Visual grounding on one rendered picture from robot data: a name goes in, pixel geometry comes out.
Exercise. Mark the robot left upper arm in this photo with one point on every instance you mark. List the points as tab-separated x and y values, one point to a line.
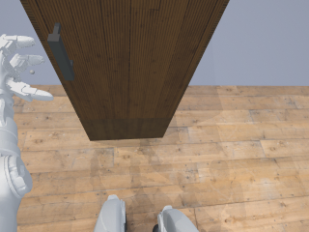
15	182

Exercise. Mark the robot right shin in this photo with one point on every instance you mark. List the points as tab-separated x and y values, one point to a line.
165	208

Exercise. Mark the cupboard door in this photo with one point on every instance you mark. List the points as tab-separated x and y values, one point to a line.
131	58

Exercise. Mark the robot left forearm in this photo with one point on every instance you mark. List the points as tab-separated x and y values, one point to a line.
8	127

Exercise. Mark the left robot thigh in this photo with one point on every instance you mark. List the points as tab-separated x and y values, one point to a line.
111	217

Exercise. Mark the handle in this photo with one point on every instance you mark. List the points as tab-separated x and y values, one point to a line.
60	54

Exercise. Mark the left robot hand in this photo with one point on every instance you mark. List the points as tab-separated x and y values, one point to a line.
8	45

